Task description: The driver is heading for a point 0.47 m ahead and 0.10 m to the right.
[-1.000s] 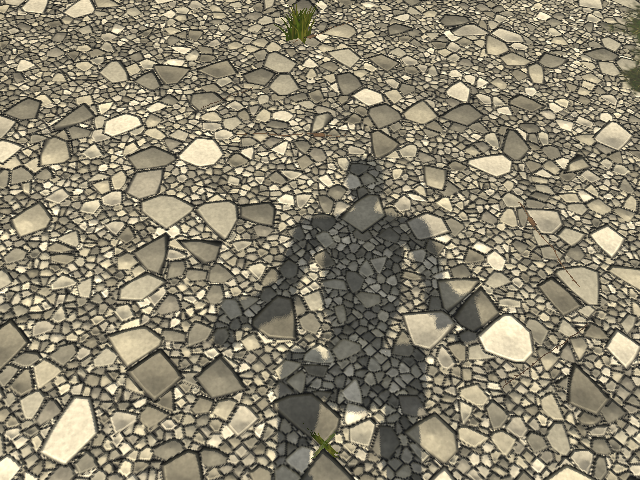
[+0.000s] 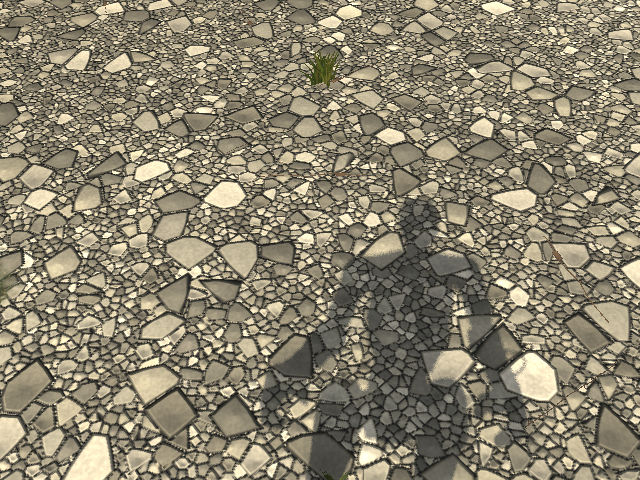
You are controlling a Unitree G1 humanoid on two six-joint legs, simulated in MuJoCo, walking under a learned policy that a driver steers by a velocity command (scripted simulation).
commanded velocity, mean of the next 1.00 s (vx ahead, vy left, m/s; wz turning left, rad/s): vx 0.30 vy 0.00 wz -0.08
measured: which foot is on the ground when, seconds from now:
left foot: down 0.00-0.22, up 0.24-0.46, down 0.48-0.98, up 1.00-1.00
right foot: down 0.00-0.48, up 0.50-0.94, down 0.96-1.00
